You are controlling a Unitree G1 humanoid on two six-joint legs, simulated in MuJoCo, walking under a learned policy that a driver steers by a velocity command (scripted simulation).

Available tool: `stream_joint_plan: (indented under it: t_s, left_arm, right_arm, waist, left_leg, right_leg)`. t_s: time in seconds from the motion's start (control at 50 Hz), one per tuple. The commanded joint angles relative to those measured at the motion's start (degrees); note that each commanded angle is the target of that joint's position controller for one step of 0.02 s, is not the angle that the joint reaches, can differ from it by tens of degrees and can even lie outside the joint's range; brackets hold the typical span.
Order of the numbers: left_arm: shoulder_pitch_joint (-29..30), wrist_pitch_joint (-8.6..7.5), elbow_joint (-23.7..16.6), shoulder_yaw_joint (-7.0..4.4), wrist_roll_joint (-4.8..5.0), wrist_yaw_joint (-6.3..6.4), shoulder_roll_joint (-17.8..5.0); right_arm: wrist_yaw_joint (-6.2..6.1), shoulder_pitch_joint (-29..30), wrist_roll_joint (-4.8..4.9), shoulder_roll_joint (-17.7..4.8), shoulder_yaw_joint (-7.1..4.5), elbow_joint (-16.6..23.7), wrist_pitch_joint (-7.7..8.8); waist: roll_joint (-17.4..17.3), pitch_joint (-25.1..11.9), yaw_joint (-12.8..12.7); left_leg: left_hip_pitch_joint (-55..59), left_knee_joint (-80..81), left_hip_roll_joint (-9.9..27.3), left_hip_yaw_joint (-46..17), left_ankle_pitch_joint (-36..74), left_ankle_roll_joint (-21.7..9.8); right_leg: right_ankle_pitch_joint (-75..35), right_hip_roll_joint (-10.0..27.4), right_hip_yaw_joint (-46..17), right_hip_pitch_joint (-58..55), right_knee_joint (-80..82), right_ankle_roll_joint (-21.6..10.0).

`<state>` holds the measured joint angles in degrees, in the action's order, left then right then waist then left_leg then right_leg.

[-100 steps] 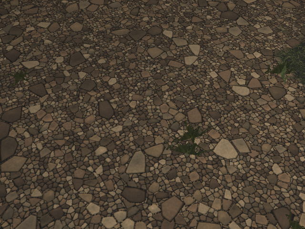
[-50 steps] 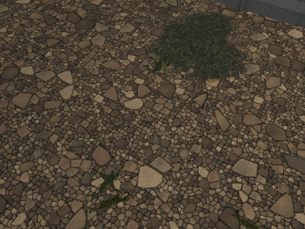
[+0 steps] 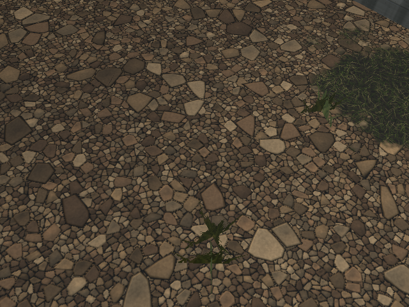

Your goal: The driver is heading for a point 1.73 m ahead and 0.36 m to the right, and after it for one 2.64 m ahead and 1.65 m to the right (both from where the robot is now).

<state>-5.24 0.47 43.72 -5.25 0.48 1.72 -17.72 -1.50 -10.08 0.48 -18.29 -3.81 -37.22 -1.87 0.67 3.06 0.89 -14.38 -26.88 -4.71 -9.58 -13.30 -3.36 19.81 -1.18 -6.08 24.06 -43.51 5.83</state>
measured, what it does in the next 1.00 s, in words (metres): steps on the spot, turning right: right foot, then right foot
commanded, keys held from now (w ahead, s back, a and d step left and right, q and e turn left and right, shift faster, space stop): no key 0.02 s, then e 0.84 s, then no key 0.04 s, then q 0.10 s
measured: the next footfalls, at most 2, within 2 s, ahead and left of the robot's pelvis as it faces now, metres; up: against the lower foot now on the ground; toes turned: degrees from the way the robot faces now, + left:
right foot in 0.10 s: +0.06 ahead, -0.15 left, +0.00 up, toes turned +6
right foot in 0.76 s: +0.03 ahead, -0.18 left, +0.00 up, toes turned -19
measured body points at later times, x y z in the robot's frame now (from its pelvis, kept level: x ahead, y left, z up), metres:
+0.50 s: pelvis +0.01 -0.03 -0.01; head +0.04 -0.03 +0.44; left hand +0.22 +0.23 -0.11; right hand +0.10 -0.34 -0.11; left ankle +0.00 +0.09 -0.74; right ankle +0.02 -0.15 -0.74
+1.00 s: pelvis +0.00 -0.09 +0.00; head +0.03 -0.13 +0.45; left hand +0.25 +0.11 -0.08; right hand +0.03 -0.41 -0.11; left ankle +0.06 +0.06 -0.67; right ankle -0.01 -0.17 -0.74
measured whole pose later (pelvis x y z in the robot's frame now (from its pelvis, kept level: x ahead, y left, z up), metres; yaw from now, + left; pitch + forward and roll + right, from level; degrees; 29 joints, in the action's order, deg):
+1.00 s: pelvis +0.00 -0.09 +0.00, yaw -23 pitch +1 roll +1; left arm -9.4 0.9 37.8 -2.5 -0.4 0.9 -16.3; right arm -2.2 -8.8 -0.1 -18.9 -4.6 -39.9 -1.3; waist -2.2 3.7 -0.3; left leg -28.8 -58.4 1.7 -1.8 -21.2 5.0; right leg 11.3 -3.0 -3.0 15.5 -25.8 -3.5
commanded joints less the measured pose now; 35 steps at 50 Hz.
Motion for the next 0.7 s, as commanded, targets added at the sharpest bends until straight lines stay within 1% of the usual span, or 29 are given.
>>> stream_joint_plan:
  t_s: [0.02, 0.04, 0.06, 0.08, 0.1, 0.12, 0.14, 0.16, 0.18, 0.2, 0.22, 0.24, 0.3, 0.36, 0.4, 0.42, 0.44, 0.46, 0.48, 0.5, 0.52, 0.54, 0.56, 0.58, 0.6, 0.64, 0.66, 0.7]
  left_arm:
    - [1.1, -1.66, -3.9, -1.06, 0.23, -0.63, -5.4]
    - [0.0, -1.86, -3.6, -0.93, 0.23, -0.96, -5.3]
    - [-1.2, -2.09, -3.2, -0.67, 0.18, -1.37, -4.8]
    - [-2.7, -2.38, -2.6, -0.25, -0.10, -1.83, -3.7]
    - [-2.7, -2.62, -2.5, 0.32, -1.05, -2.12, -3.0]
    - [-2.0, -2.72, -3.1, 0.43, -2.10, -2.05, -5.7]
    - [2.4, -2.68, -3.2, 1.23, -2.71, -2.03, -5.7]
    - [4.4, -2.69, -3.6, 1.62, -1.81, -2.28, -3.8]
    - [3.4, -2.72, -3.3, 1.47, -1.34, -2.54, -4.4]
    - [1.9, -2.73, -2.7, 1.08, -0.93, -2.52, -6.3]
    - [1.7, -2.84, -2.8, 0.82, -0.37, -2.38, -8.0]
    - [1.3, -2.84, -2.7, 0.63, -0.06, -2.06, -8.9]
    - [-0.1, -2.08, -3.1, 0.40, 0.60, -1.21, -8.9]
    - [-0.3, -0.79, -4.1, -0.02, 0.91, -0.63, -9.0]
    - [0.5, 0.07, -5.3, -0.21, 1.07, -0.42, -8.9]
    - [1.0, 0.41, -5.9, -0.25, 1.18, -0.37, -8.7]
    - [1.2, 0.62, -6.5, -0.21, 1.32, -0.40, -8.2]
    - [1.0, 0.77, -6.8, -0.10, 1.45, -0.52, -7.7]
    - [0.1, 0.86, -6.9, 0.04, 1.25, -0.75, -7.0]
    - [-0.3, 0.88, -7.1, -0.23, 0.83, -1.04, -7.1]
    - [-0.6, 0.90, -7.1, -1.18, 0.62, -1.30, -9.1]
    - [-1.5, 1.28, -6.7, -1.54, 1.04, -1.52, -9.1]
    - [-1.9, 1.76, -6.5, -0.99, 1.28, -1.66, -7.2]
    - [-0.3, 1.96, -7.0, -0.43, 1.19, -1.71, -5.8]
    - [0.6, 2.01, -7.7, 0.04, 1.14, -2.00, -4.8]
    - [1.4, 1.94, -9.2, 0.58, 1.27, -2.96, -4.1]
    - [1.5, 1.91, -9.8, 0.59, 1.38, -3.35, -4.4]
    - [0.2, 2.09, -10.4, 0.01, 1.39, -3.81, -5.7]
  right_arm:
    - [0.04, 1.6, -0.15, -9.5, -2.57, 4.1, 0.17]
    - [0.05, 2.1, -0.20, -8.7, -2.15, 4.1, 0.04]
    - [-0.03, 2.7, -0.11, -7.5, -1.58, 4.0, -0.08]
    - [-0.13, 3.5, 0.06, -5.7, -0.75, 3.8, -0.12]
    - [-0.10, 1.4, -0.47, -3.0, 0.31, 2.5, 0.21]
    - [0.06, -2.8, -2.43, -0.7, 1.12, 1.2, 0.76]
    - [0.19, -6.3, -2.69, -1.8, 0.66, 0.8, 1.09]
    - [0.09, -4.7, -3.37, -4.0, 0.42, 0.2, 1.30]
    - [-0.01, -1.5, -3.00, -5.6, -0.14, 0.0, 1.45]
    - [-0.25, 0.3, -2.61, -6.0, -0.46, -0.2, 1.39]
    - [-0.44, 1.1, -2.24, -6.2, -0.60, 0.3, 1.17]
    - [-0.58, 1.2, -1.90, -5.8, -0.58, 0.4, 1.19]
    - [-0.97, 0.6, -1.49, -4.8, -0.81, 0.0, 1.84]
    - [-0.83, -0.2, -1.07, -3.9, -1.24, 0.0, 2.34]
    - [-0.57, -1.3, -0.97, -4.0, -1.69, -0.2, 2.56]
    - [-0.44, -1.9, -0.97, -4.4, -2.01, -0.3, 2.60]
    - [-0.37, -2.5, -1.04, -5.4, -2.43, -0.4, 2.54]
    - [-0.40, -3.0, -1.26, -6.7, -2.86, -0.3, 2.39]
    - [-0.49, -4.0, -1.76, -8.1, -3.24, -0.2, 2.34]
    - [-0.86, -2.9, -2.01, -7.8, -3.03, 0.6, 2.52]
    - [-1.19, -2.2, -1.93, -6.9, -2.44, 1.5, 2.68]
    - [-1.51, -0.1, -1.49, -6.3, -2.17, 2.1, 2.72]
    - [-1.52, 1.8, -0.82, -6.8, -2.33, 2.1, 2.69]
    - [-1.58, 1.4, -0.58, -7.7, -2.64, 1.8, 2.60]
    - [-1.61, 0.7, -0.69, -8.5, -2.88, 1.4, 2.22]
    - [-1.57, 0.3, -0.75, -9.0, -3.20, 1.4, 1.39]
    - [-1.44, 0.3, -0.60, -9.4, -3.38, 1.4, 1.10]
    - [-1.01, -0.4, 0.16, -10.1, -3.64, 1.1, 0.89]
  waist:
    - [-10.2, -7.4, 0.9]
    - [-10.2, -8.3, 0.6]
    - [-9.9, -8.9, -0.1]
    - [-9.1, -9.0, -1.4]
    - [-6.9, -8.9, -1.4]
    - [1.7, -10.0, 1.7]
    - [8.2, -7.4, 6.5]
    - [8.4, -6.1, 5.1]
    - [7.6, -4.7, 2.8]
    - [6.6, -4.7, 1.5]
    - [7.3, -3.5, 1.1]
    - [7.6, -3.2, 1.1]
    - [6.9, -4.9, 0.1]
    - [6.0, -6.4, -0.3]
    - [4.4, -7.0, -0.2]
    - [2.6, -7.1, -0.1]
    - [-0.5, -7.0, -0.3]
    - [-4.7, -6.1, -0.3]
    - [-9.7, -5.4, 0.0]
    - [-14.1, -5.6, 0.1]
    - [-9.9, -5.0, 0.0]
    - [-5.5, -4.3, -1.4]
    - [-4.3, -2.7, -2.0]
    - [-5.2, -2.1, -0.7]
    - [-6.5, -2.3, 0.2]
    - [-8.6, -4.3, 1.0]
    - [-9.3, -5.2, 1.3]
    - [-10.2, -6.3, 1.2]
  left_leg:
    - [6.9, 3.5, 14.5, -15.6, 20.5, -9.6]
    - [7.5, 2.3, 14.8, -15.4, 22.8, -9.3]
    - [7.1, 1.0, 14.3, -14.8, 23.8, -8.5]
    - [5.3, 0.1, 13.1, -13.6, 21.5, -6.7]
    - [3.2, 0.2, 11.0, -12.1, 15.1, -3.7]
    - [1.1, -5.3, 6.3, -6.3, 3.5, -0.2]
    - [1.2, -3.6, 2.9, -1.8, -9.6, 2.8]
    - [4.5, -0.7, 4.6, -0.4, -6.8, 4.6]
    - [5.4, 0.3, 4.0, 0.2, -2.9, 4.7]
    - [5.6, -0.5, 3.6, 1.1, -1.1, 4.4]
    - [4.6, -0.8, 3.4, 1.3, 0.1, 4.2]
    - [4.0, -0.9, 3.4, 1.9, 0.6, 4.1]
    - [2.1, -2.7, 2.6, 4.0, 0.5, 4.5]
    - [1.3, -3.9, 2.3, 5.2, 0.2, 4.5]
    - [2.9, -3.0, 2.9, 5.3, 2.0, 3.7]
    - [4.6, -1.8, 4.0, 4.6, 4.0, 2.9]
    - [6.4, 0.3, 6.2, 2.6, 6.6, 1.4]
    - [8.7, 2.9, 10.3, -1.3, 10.6, -1.4]
    - [11.5, 5.6, 17.7, -7.8, 17.7, -6.1]
    - [12.0, 7.2, 26.2, -14.0, 26.4, -12.0]
    - [10.5, 7.3, 29.4, -14.5, 31.5, -14.7]
    - [9.4, 6.5, 27.6, -10.3, 31.0, -13.2]
    - [9.1, 6.4, 24.3, -5.3, 28.5, -10.5]
    - [10.2, 6.6, 22.3, -2.1, 28.5, -9.4]
    - [10.8, 6.4, 21.0, 0.5, 29.8, -9.1]
    - [10.6, 5.6, 19.6, 5.1, 30.7, -8.6]
    - [10.4, 5.1, 19.7, 6.3, 30.8, -8.3]
    - [10.5, 3.2, 20.7, 7.3, 29.1, -7.6]
  right_leg:
    - [0.8, -0.3, 1.2, -0.9, 4.1, -0.7]
    - [0.1, 0.1, 1.8, -2.5, 6.1, -1.2]
    - [-2.7, 0.6, 2.5, -5.5, 10.4, -1.8]
    - [-9.9, 1.1, 3.1, -10.8, 18.3, -2.9]
    - [-19.4, 3.4, 0.6, -16.4, 25.0, -4.2]
    - [-31.3, 11.1, -8.7, -20.6, 25.8, -7.0]
    - [-34.3, 14.8, -12.8, -14.9, 23.3, -14.3]
    - [-24.6, 13.8, -13.2, -10.7, 24.6, -16.2]
    - [-17.6, 10.3, -11.2, -10.1, 24.6, -13.7]
    - [-13.4, 8.5, -10.2, -9.9, 24.5, -11.9]
    - [-13.0, 8.2, -10.9, -9.8, 24.4, -11.4]
    - [-13.9, 8.2, -11.9, -9.9, 23.9, -11.5]
    - [-19.3, 8.2, -14.7, -12.5, 21.5, -13.5]
    - [-23.2, 8.2, -17.6, -13.0, 19.4, -15.1]
    - [-23.6, 6.8, -17.6, -11.1, 17.5, -14.5]
    - [-22.3, 5.3, -16.2, -9.1, 15.8, -13.4]
    - [-19.6, 2.9, -13.5, -6.3, 13.0, -11.7]
    - [-14.5, 0.0, -9.3, -1.8, 8.4, -9.5]
    - [-6.1, -3.2, -4.4, 3.8, 2.0, -7.0]
    - [13.2, -3.2, -0.7, 7.8, -9.7, -5.3]
    - [17.6, -0.8, -0.7, 9.9, -20.8, -3.9]
    - [15.5, 0.9, -1.0, 10.0, -24.1, -3.1]
    - [11.7, 2.1, -0.1, 10.6, -20.7, -2.4]
    - [8.3, 2.8, 1.5, 11.3, -18.1, -1.7]
    - [6.6, 2.9, 3.2, 10.4, -15.6, -0.9]
    - [4.8, 3.2, 6.0, 5.0, -8.3, -0.8]
    - [4.2, 3.0, 7.1, 2.3, -4.6, -1.2]
    - [1.8, 1.9, 9.4, -1.5, 1.8, -2.3]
